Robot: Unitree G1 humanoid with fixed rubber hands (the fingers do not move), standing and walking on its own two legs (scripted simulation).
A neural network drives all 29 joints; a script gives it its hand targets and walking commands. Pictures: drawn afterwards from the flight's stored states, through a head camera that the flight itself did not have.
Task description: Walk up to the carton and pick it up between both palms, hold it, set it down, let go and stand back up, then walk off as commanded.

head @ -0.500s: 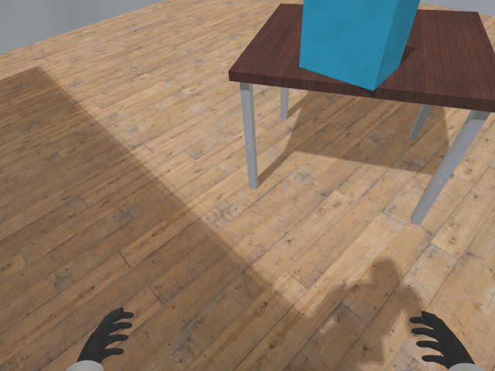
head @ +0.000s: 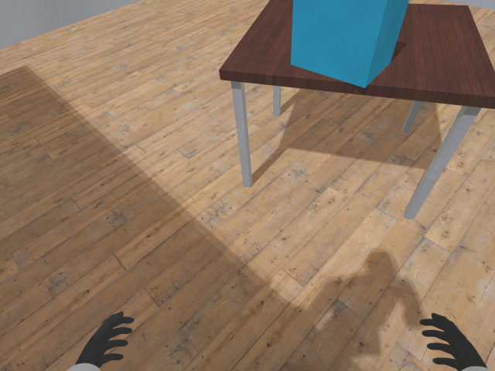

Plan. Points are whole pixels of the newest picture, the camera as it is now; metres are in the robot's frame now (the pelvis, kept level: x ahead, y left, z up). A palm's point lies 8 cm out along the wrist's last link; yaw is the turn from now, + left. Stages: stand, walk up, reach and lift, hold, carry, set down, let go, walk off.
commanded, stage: walk up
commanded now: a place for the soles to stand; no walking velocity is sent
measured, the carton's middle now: (346, 23) +1.10 -0.31 +0.06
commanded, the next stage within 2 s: none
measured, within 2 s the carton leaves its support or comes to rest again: neither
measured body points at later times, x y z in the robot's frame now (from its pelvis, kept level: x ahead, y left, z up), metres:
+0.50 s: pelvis +0.13 -0.12 +0.00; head +0.16 -0.16 +0.45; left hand +0.23 +0.20 -0.06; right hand +0.25 -0.44 -0.10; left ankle +0.22 +0.05 -0.65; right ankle +0.10 -0.19 -0.73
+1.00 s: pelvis +0.32 -0.07 +0.00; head +0.32 -0.06 +0.45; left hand +0.45 +0.22 -0.10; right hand +0.37 -0.42 -0.05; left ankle +0.38 +0.02 -0.73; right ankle +0.25 -0.23 -0.66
